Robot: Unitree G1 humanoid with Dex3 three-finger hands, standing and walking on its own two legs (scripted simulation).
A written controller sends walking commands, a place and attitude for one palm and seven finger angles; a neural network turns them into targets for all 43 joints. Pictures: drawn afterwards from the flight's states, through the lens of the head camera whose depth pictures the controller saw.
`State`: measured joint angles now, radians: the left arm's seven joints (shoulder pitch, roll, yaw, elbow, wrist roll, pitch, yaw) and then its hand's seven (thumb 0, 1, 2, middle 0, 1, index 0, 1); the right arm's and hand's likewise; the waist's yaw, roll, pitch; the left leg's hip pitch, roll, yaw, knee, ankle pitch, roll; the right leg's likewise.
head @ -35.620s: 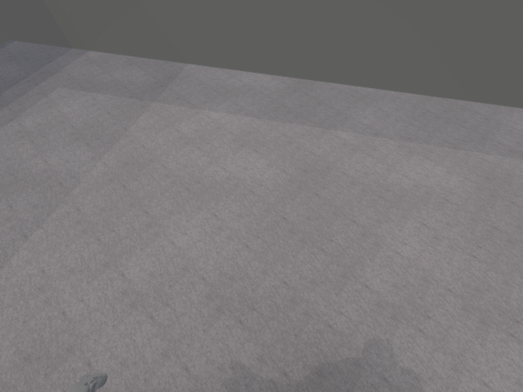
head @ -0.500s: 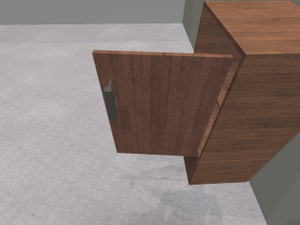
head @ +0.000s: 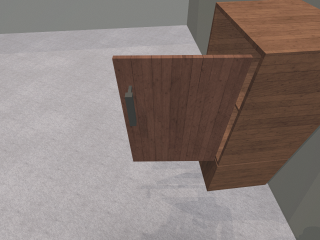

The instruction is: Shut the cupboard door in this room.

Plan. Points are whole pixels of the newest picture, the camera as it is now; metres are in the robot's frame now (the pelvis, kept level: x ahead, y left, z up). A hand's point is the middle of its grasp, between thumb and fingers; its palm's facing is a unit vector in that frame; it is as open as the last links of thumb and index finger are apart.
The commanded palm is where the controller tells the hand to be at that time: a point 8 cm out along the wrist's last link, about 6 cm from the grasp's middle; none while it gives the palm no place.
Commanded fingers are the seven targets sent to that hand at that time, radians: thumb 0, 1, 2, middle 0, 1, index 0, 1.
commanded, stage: come to a stop and stand still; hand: left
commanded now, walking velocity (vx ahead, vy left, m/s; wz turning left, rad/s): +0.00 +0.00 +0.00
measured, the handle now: (131, 106) +0.54 +0.13 +0.01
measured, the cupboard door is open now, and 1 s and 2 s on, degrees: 84 84 84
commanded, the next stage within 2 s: look again from close up in 0.88 s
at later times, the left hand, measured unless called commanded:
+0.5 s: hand out of the picture +0.03 +0.17 -0.17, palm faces +0.03 -0.98 -0.19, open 7.3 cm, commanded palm none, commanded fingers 0.00 0.90 0.90 -0.20 -0.30 -0.20 -0.30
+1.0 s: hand out of the picture +0.04 +0.15 -0.17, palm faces +0.04 -0.98 -0.18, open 7.3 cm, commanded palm none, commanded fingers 0.00 0.90 0.90 -0.20 -0.30 -0.20 -0.30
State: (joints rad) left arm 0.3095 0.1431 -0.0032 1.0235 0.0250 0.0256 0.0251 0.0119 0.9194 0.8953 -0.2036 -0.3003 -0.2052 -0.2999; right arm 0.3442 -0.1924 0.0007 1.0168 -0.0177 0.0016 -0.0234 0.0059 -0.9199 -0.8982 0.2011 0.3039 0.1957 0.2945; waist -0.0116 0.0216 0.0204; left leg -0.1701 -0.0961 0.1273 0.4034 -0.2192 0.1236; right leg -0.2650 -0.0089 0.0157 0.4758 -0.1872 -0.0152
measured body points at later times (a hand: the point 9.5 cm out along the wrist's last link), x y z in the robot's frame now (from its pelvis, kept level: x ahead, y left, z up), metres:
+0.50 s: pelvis +0.03 +0.01 +0.00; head +0.04 +0.00 +0.45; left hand +0.03 +0.22 -0.16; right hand +0.04 -0.21 -0.16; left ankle +0.01 +0.03 -0.74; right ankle +0.05 -0.13 -0.74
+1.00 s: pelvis +0.05 -0.01 +0.00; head +0.06 -0.01 +0.45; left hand +0.04 +0.20 -0.16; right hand +0.04 -0.23 -0.16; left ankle +0.01 +0.03 -0.74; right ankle +0.05 -0.13 -0.74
